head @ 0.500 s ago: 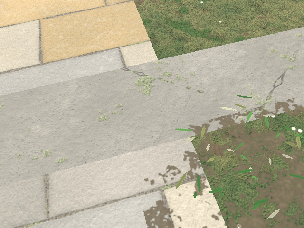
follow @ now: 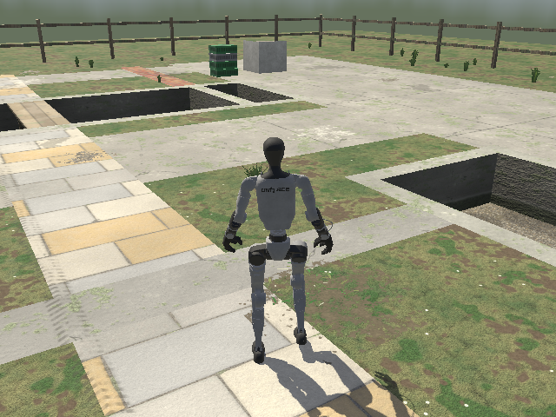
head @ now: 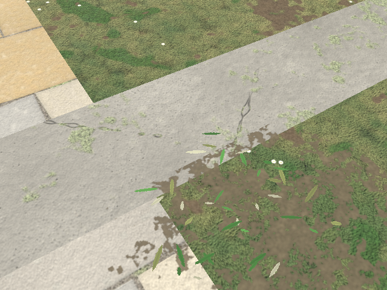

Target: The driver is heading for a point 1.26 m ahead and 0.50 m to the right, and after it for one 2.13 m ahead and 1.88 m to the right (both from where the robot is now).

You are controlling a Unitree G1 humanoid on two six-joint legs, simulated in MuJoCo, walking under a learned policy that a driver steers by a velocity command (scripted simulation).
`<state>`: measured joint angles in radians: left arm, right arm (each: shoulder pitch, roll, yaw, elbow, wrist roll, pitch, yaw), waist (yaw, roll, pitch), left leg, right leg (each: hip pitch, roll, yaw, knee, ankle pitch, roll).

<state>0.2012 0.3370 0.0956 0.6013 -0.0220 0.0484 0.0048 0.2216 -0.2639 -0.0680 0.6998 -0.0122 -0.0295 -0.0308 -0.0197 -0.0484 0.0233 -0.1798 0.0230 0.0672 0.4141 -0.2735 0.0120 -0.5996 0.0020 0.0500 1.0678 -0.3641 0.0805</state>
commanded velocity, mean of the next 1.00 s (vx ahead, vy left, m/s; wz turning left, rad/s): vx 0.26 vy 0.00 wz -0.59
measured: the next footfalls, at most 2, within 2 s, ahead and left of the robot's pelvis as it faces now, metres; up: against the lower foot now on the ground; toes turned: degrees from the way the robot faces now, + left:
right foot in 0.20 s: +0.13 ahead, -0.15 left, +0.00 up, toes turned -9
left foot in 0.62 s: +0.24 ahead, +0.06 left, +0.00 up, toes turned -25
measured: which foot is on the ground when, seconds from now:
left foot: down 0.00-0.20, up 0.22-0.60, down 0.62-1.00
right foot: up 0.00-0.18, down 0.20-0.62, up 0.64-1.00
